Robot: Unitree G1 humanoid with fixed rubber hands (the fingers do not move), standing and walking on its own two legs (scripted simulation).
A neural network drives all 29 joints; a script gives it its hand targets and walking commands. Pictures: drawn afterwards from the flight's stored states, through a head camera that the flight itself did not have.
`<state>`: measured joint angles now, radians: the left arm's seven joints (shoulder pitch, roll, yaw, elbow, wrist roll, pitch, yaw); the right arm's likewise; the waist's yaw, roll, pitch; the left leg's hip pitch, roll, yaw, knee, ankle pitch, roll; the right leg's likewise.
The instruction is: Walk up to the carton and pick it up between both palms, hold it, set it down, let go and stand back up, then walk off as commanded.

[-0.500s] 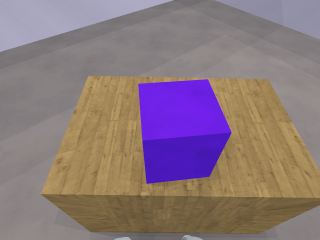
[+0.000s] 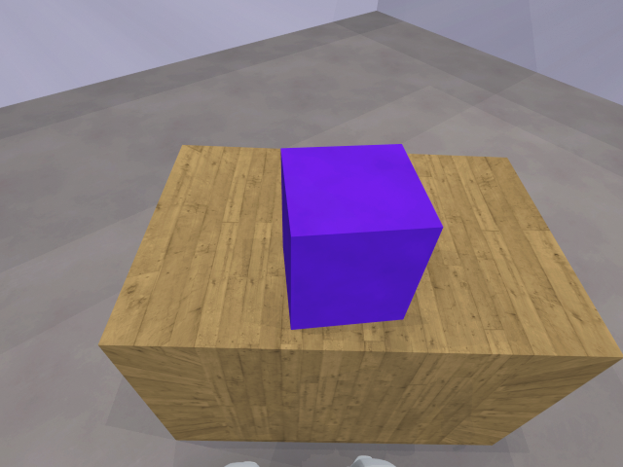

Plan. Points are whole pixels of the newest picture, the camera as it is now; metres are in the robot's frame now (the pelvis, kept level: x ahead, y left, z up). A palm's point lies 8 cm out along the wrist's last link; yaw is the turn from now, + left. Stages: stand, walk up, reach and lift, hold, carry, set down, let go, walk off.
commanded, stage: walk up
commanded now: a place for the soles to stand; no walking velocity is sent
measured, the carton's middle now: (345, 238) +0.50 -0.05 -0.02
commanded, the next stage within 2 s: reach and lift in 1.70 s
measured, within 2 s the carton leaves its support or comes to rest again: neither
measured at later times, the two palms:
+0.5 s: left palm out of the picture +0.03 +0.28 -0.12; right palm out of the picture +0.03 -0.31 -0.12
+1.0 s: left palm out of the picture +0.07 +0.28 -0.11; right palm out of the picture +0.05 -0.31 -0.11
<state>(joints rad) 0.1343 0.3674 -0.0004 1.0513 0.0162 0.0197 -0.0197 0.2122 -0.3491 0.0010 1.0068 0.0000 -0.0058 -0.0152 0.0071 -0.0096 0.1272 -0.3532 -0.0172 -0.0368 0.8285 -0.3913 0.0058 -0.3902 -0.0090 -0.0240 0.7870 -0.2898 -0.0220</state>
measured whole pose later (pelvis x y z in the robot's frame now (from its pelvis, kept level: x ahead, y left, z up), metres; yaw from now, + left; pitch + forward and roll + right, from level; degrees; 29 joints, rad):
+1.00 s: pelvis +0.01 -0.02 +0.01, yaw +1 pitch -4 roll +0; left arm 0.10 0.35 0.00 1.09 0.02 0.01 -0.02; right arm 0.21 -0.35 0.00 1.04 0.00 -0.02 -0.01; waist 0.01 0.00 0.13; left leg -0.33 -0.02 -0.06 0.76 -0.37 0.00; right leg -0.33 -0.01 -0.03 0.77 -0.38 -0.02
